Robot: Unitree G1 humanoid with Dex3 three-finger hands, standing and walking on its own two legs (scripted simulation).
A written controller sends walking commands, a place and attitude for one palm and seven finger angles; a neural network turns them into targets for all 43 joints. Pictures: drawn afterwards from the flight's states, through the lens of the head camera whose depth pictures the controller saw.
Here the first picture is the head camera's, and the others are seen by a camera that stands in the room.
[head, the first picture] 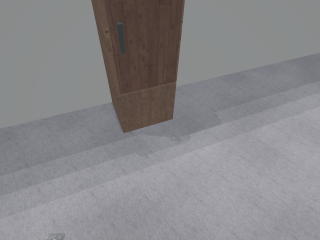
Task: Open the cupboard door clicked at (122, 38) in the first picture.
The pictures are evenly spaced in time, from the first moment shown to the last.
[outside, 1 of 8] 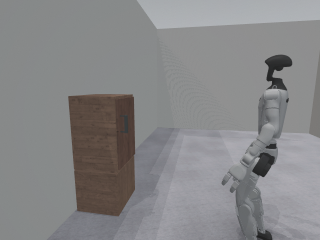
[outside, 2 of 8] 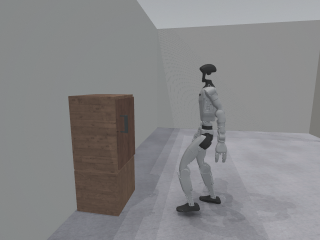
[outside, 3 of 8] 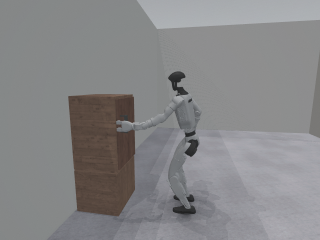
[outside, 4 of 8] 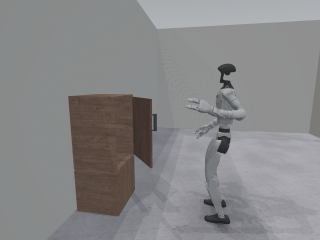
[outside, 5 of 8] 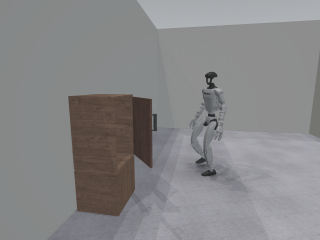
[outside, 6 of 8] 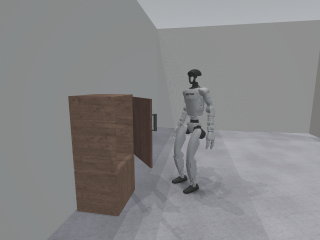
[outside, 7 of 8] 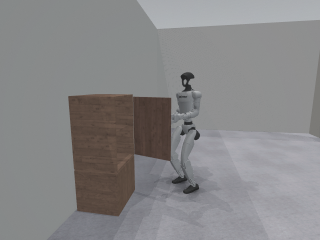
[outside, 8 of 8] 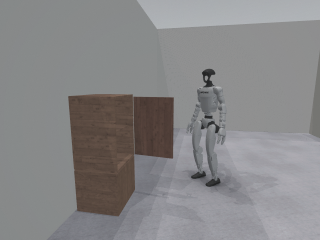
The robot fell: no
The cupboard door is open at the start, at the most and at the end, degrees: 0 83 83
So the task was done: yes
